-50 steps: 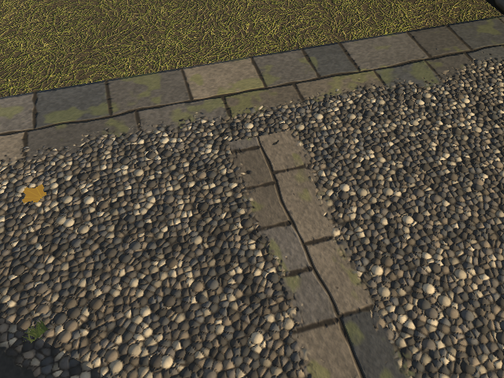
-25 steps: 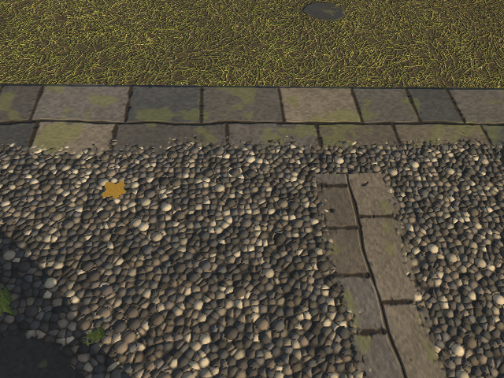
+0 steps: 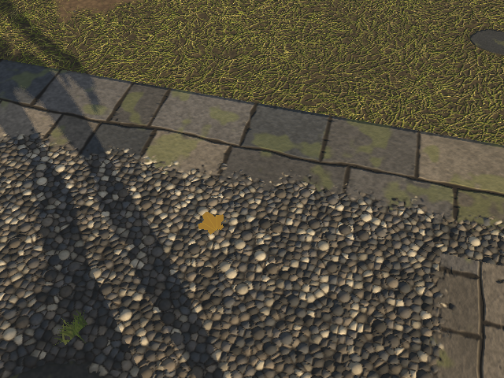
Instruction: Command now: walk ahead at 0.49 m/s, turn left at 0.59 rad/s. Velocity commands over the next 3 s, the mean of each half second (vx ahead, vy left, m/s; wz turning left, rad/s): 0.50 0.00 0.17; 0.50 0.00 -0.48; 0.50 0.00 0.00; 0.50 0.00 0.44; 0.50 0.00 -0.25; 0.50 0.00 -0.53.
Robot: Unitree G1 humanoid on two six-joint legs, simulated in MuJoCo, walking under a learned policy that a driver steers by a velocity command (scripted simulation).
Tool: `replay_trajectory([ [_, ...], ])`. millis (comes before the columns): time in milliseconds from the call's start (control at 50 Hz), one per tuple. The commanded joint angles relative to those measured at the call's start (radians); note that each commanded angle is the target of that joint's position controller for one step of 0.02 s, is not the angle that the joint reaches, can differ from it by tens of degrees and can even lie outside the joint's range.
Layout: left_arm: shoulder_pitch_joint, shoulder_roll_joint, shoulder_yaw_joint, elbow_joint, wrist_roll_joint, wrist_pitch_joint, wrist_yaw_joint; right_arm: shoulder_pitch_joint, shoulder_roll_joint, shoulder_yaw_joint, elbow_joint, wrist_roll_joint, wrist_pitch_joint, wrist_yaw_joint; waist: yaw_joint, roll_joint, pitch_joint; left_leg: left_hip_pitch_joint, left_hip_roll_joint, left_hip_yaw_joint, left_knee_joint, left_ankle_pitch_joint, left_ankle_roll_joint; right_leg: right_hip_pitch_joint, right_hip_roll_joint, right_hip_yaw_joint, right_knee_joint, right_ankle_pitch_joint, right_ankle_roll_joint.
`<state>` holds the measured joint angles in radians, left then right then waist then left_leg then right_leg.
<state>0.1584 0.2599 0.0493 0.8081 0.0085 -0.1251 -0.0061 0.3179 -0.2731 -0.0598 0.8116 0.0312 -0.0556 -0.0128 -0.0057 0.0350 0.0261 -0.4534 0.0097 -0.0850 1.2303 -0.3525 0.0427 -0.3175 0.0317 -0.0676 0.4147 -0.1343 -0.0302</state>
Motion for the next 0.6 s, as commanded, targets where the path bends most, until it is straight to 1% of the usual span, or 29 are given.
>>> replay_trajectory([
  [20,0.033,0.086,0.024,-0.020,0.000,-0.014,-0.004,0.022,-0.030,-0.013,-0.086,0.004,0.005,0.006,0.002,-0.105,-0.042,-0.185,0.121,-0.030,-0.011,0.059,-0.002,0.166,-0.286,0.254,-0.259,0.053,-0.175],
  [40,0.036,0.097,0.029,-0.011,-0.006,-0.018,-0.006,0.003,-0.022,-0.011,-0.103,0.002,0.011,0.006,-0.001,-0.100,-0.023,-0.207,0.130,-0.026,-0.040,0.071,-0.004,0.154,-0.291,0.218,-0.276,0.088,-0.183],
  [80,0.047,0.128,0.040,0.003,-0.007,-0.019,-0.005,-0.046,-0.025,-0.009,-0.137,-0.008,0.016,0.006,0.002,-0.080,-0.008,-0.261,0.140,-0.029,-0.111,0.131,-0.013,0.165,-0.305,0.162,-0.292,0.156,-0.195],
  [100,0.063,0.137,0.043,0.011,-0.006,-0.018,-0.005,-0.065,-0.024,-0.006,-0.147,-0.011,0.013,0.008,0.008,-0.072,-0.010,-0.269,0.138,-0.031,-0.157,0.175,-0.016,0.175,-0.303,0.138,-0.294,0.179,-0.198],
  [120,0.074,0.144,0.044,0.018,-0.005,-0.015,-0.005,-0.083,-0.021,-0.003,-0.154,-0.011,0.008,0.012,0.013,-0.068,-0.010,-0.268,0.133,-0.029,-0.218,0.226,-0.014,0.186,-0.293,0.108,-0.294,0.196,-0.195],
  [180,0.093,0.159,0.042,0.032,-0.016,-0.004,-0.006,-0.185,-0.010,0.009,-0.180,-0.013,-0.009,0.032,0.044,-0.067,0.011,-0.209,0.106,0.032,-0.430,0.357,-0.004,0.189,-0.257,0.021,-0.286,0.205,-0.169],
  [200,0.109,0.167,0.042,0.037,-0.021,0.001,-0.007,-0.225,-0.010,0.012,-0.192,-0.013,-0.012,0.039,0.058,-0.067,0.020,-0.192,0.097,0.059,-0.480,0.370,-0.004,0.196,-0.257,0.010,-0.282,0.189,-0.163],
  [220,0.137,0.175,0.042,0.050,-0.031,0.007,-0.008,-0.266,-0.009,0.015,-0.207,-0.014,-0.014,0.044,0.071,-0.069,0.030,-0.179,0.092,0.078,-0.523,0.362,-0.002,0.208,-0.263,0.020,-0.275,0.167,-0.162],
  [240,0.163,0.183,0.041,0.063,-0.039,0.013,-0.009,-0.297,-0.011,0.016,-0.223,-0.012,-0.017,0.048,0.078,-0.076,0.042,-0.176,0.089,0.087,-0.559,0.337,0.002,0.231,-0.276,0.039,-0.266,0.157,-0.161],
  [260,0.180,0.191,0.041,0.074,-0.044,0.022,-0.010,-0.319,-0.020,0.015,-0.236,-0.010,-0.019,0.052,0.078,-0.085,0.052,-0.176,0.081,0.093,-0.590,0.296,0.008,0.262,-0.293,0.057,-0.251,0.166,-0.158],
  [280,0.190,0.200,0.042,0.082,-0.047,0.030,-0.011,-0.327,-0.034,0.011,-0.245,-0.010,-0.023,0.054,0.071,-0.096,0.054,-0.164,0.069,0.099,-0.621,0.247,0.017,0.292,-0.309,0.074,-0.227,0.190,-0.153],
  [300,0.189,0.210,0.043,0.087,-0.049,0.038,-0.009,-0.312,-0.053,0.004,-0.247,-0.010,-0.028,0.056,0.051,-0.110,0.044,-0.122,0.053,0.107,-0.655,0.211,0.027,0.311,-0.319,0.086,-0.191,0.236,-0.144],
  [320,0.171,0.221,0.043,0.087,-0.049,0.045,-0.008,-0.244,-0.079,-0.011,-0.231,-0.014,-0.032,0.054,-0.002,-0.119,0.006,-0.006,0.021,0.128,-0.707,0.219,0.040,0.308,-0.307,0.076,-0.109,0.355,-0.125],
  [340,0.170,0.206,0.035,0.090,-0.046,0.048,-0.006,-0.100,-0.126,-0.038,-0.185,-0.019,-0.034,0.047,-0.075,-0.106,-0.083,0.210,-0.015,0.150,-0.737,0.249,0.062,0.264,-0.258,0.038,0.064,0.479,-0.097],
  [360,0.162,0.157,0.013,0.070,-0.028,0.042,-0.005,0.084,-0.202,-0.068,-0.147,-0.030,-0.030,0.031,-0.157,-0.058,-0.220,0.513,0.105,0.027,-0.699,0.283,0.111,0.081,-0.203,0.000,0.333,0.335,-0.051],
  [380,0.271,0.015,-0.028,0.040,-0.015,0.024,-0.013,0.161,-0.315,-0.088,-0.139,-0.050,-0.024,0.019,-0.104,0.217,-0.371,0.863,0.408,-0.437,-0.769,0.200,0.263,-0.319,-0.040,-0.004,0.733,-0.296,0.019],
  [400,0.250,0.093,-0.009,0.063,-0.046,0.006,-0.014,0.190,-0.228,-0.068,-0.137,-0.049,-0.028,0.020,-0.140,0.168,-0.449,0.837,0.445,-0.617,-0.887,0.140,0.290,-0.404,-0.029,0.178,0.902,-0.443,0.015],
  [420,0.175,0.152,0.013,0.035,-0.074,0.004,-0.012,0.128,-0.172,-0.048,-0.134,-0.044,-0.033,0.024,-0.123,0.131,-0.286,0.729,0.408,-0.448,-0.895,0.173,0.240,-0.482,-0.077,0.183,0.940,-0.377,0.002],
  [440,0.126,0.143,0.013,0.021,-0.066,0.009,-0.006,0.052,-0.127,-0.034,-0.136,-0.035,-0.037,0.026,-0.089,0.091,-0.204,0.602,0.364,-0.313,-0.914,0.221,0.208,-0.470,-0.124,0.158,0.899,-0.290,0.000],
  [460,0.103,0.135,0.018,0.022,-0.047,0.021,0.000,-0.014,-0.085,-0.023,-0.135,-0.032,-0.042,0.031,-0.057,0.067,-0.137,0.483,0.319,-0.211,-0.952,0.259,0.184,-0.431,-0.153,0.154,0.846,-0.227,0.005],
  [480,0.128,0.122,0.024,0.027,-0.041,0.039,0.001,-0.054,-0.061,-0.018,-0.133,-0.036,-0.051,0.033,-0.018,0.089,-0.107,0.399,0.293,-0.137,-0.994,0.274,0.166,-0.366,-0.176,0.165,0.809,-0.174,0.006],
  [500,0.146,0.099,0.022,0.032,-0.043,0.055,0.000,-0.071,-0.052,-0.020,-0.124,-0.040,-0.061,0.035,0.000,0.078,-0.091,0.348,0.280,-0.095,-1.031,0.287,0.163,-0.320,-0.179,0.165,0.795,-0.141,0.007],
  [520,0.155,0.075,0.020,0.033,-0.045,0.068,-0.001,-0.081,-0.056,-0.024,-0.113,-0.042,-0.069,0.033,0.016,0.060,-0.073,0.320,0.280,-0.051,-1.058,0.327,0.169,-0.310,-0.176,0.165,0.783,-0.123,0.011],
  [560,0.127,0.057,0.021,0.017,-0.042,0.082,0.000,-0.077,-0.072,-0.032,-0.091,-0.045,-0.078,0.023,0.025,0.032,-0.031,0.306,0.278,0.029,-1.087,0.390,0.163,-0.349,-0.175,0.179,0.735,-0.063,0.016],
  [600,0.082,0.051,0.022,-0.003,-0.037,0.087,-0.002,-0.055,-0.081,-0.038,-0.068,-0.049,-0.076,0.010,0.018,0.023,-0.003,0.329,0.270,0.097,-1.097,0.408,0.154,-0.402,-0.168,0.191,0.649,0.020,0.021],
])
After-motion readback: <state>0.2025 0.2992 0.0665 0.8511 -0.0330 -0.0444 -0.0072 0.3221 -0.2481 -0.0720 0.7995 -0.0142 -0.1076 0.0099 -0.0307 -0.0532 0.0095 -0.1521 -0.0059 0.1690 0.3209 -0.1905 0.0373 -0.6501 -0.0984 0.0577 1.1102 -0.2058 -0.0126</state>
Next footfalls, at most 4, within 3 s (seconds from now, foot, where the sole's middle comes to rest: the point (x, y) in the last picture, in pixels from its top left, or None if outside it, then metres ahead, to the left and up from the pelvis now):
0.36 left None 0.34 0.19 -0.77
0.90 right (293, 321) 0.62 -0.08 -0.77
1.46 left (253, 213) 0.99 0.03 -0.77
1.94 right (315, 157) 1.23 -0.19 -0.77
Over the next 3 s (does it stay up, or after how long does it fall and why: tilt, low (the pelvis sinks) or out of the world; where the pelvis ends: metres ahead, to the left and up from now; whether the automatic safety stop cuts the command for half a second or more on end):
stays up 1.59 -0.18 -0.01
